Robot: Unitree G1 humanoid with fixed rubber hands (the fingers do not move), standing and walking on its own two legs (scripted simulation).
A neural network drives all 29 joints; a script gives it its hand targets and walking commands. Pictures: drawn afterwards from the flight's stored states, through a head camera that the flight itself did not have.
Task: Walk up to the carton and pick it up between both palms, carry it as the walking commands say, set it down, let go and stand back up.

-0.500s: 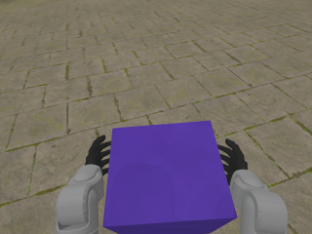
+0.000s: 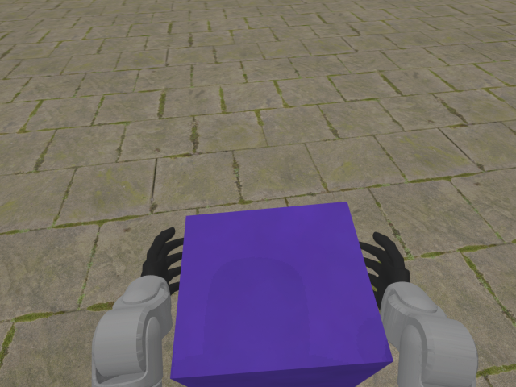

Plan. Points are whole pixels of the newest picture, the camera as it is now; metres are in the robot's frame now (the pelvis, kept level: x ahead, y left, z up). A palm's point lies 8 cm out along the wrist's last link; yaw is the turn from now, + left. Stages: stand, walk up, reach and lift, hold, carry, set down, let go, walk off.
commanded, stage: carry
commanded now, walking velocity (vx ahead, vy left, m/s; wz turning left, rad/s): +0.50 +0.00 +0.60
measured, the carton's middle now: (275, 311) +0.24 +0.00 +0.02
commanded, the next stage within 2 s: none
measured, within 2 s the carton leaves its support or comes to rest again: neither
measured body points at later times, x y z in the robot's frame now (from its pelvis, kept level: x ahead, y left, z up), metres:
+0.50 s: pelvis +0.25 +0.10 +0.00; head +0.27 +0.10 +0.45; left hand +0.47 +0.31 +0.08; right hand +0.53 +0.00 +0.08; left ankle +0.18 +0.16 -0.74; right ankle +0.32 +0.00 -0.70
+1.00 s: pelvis +0.45 +0.15 -0.01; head +0.46 +0.15 +0.44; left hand +0.65 +0.37 +0.08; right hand +0.74 +0.07 +0.09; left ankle +0.40 +0.24 -0.74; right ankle +0.44 +0.02 -0.74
